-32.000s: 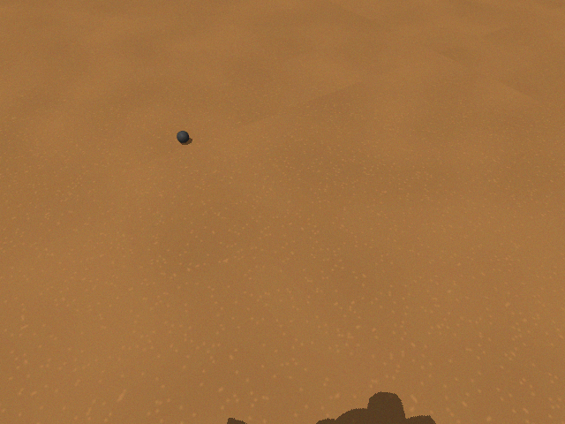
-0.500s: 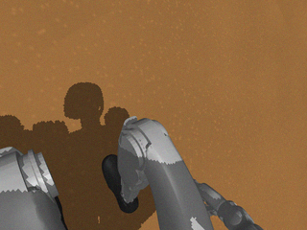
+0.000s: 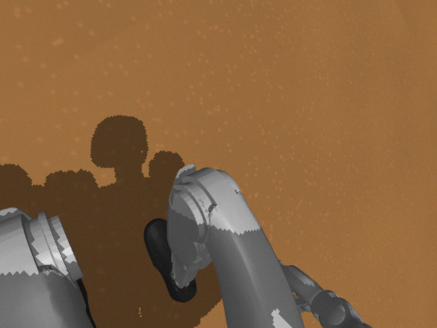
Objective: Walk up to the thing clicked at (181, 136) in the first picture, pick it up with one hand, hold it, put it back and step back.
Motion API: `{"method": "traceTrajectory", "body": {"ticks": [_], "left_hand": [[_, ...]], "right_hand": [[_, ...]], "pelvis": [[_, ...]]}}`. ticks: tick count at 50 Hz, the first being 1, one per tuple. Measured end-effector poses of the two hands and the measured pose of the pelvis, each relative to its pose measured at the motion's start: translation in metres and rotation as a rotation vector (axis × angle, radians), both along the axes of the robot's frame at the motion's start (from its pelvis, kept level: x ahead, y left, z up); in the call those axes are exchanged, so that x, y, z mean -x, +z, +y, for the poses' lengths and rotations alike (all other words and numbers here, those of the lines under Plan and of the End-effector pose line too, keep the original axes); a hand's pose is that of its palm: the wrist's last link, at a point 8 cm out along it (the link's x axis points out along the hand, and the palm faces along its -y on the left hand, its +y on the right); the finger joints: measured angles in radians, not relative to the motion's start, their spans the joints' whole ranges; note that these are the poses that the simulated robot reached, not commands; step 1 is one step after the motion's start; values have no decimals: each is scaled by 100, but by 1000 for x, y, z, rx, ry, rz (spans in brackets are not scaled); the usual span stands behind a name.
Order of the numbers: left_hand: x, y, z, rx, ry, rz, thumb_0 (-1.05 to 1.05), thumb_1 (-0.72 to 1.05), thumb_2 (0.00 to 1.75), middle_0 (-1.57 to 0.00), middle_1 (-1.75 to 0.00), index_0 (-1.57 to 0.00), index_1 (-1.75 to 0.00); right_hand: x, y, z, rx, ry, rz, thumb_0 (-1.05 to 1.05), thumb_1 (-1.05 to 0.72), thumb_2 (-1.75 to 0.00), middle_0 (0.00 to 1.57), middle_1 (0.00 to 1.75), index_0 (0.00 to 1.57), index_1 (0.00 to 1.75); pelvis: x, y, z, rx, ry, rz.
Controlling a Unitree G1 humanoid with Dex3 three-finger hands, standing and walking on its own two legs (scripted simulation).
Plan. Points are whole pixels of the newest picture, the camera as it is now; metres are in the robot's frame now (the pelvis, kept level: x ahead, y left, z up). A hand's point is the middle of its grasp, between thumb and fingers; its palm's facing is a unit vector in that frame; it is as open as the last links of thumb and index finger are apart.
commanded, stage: close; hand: left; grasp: from above
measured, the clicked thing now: out of the picture +0.42 +0.40 -0.27
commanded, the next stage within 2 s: settle in 0.36 s
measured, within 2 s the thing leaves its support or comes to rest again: leaves its support in 0.74 s
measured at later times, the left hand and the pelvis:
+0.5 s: hand out of the picture +0.40 +0.39 -0.24, palm faces -0.42 -0.20 -0.89, open 8.7 cm; pelvis +0.00 +0.00 +0.00, yaw +0 degrees
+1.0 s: hand out of the picture +0.41 +0.41 -0.18, palm faces -0.36 -0.15 -0.92, open 8.7 cm; pelvis +0.00 +0.00 +0.01, yaw +2 degrees
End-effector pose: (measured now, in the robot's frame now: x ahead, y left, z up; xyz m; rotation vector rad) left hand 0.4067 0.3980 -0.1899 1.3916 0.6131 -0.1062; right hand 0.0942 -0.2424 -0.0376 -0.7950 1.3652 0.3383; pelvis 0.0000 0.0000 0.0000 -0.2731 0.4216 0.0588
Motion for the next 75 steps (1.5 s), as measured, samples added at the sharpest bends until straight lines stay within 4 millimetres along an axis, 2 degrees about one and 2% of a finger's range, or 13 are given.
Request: {"method": "traceTrajectory", "body": {"ticks": [11, 24, 37, 42, 54, 67, 75], "left_hand": [[3, 4, 1, -24, 18, -7, 0, 21, 46, -59, -72, -64, -66], [-1, 6, 0, -26, 41, 5, 0, 22, 34, -67, -64, -73, -56], [-2, 11, -1, -6, 32, -18, 0, 19, 33, -72, -60, -79, -51], [-3, 25, 3, -23, 21, -45, 0, 18, 31, -75, -58, -82, -49], [1, 80, 19, -89, 52, -23, -1, 18, 30, -76, -56, -83, -48], [2, 109, 4, -48, 4, 9, -1, 18, 28, -78, -54, -85, -46], [-2, 129, 7, -58, 5, -30, -1, 18, 28, -78, -54, -85, -46]], "right_hand": [[-10, -2, 1, -20, 22, -39, 0, -88, -89, 20, 30, 20, 29], [-2, -3, 0, -32, 1, -16, 0, -89, -89, 20, 30, 20, 29], [-5, -3, -2, -26, -14, -16, 0, -90, -90, 20, 30, 20, 29], [-12, -5, -2, -39, -24, -40, 0, -90, -90, 20, 30, 20, 29], [-26, -18, -2, -110, -102, -96, 0, -90, -90, 20, 30, 20, 29], [-19, -23, -11, -98, -194, -55, 0, -91, -90, 20, 30, 20, 29], [-14, -18, -15, -64, -237, -58, 0, -91, -90, 20, 30, 20, 29]], "pelvis": [[1, -2, 0, 1, 1, -1], [-1, 0, -1, -6, 0, 11], [-2, 2, -1, -4, 2, 20], [-2, 2, -1, -8, 9, 30], [-2, 10, -2, -35, 32, 82], [-1, 22, -7, -65, 52, 118], [1, 27, -7, -69, 58, 123]]}}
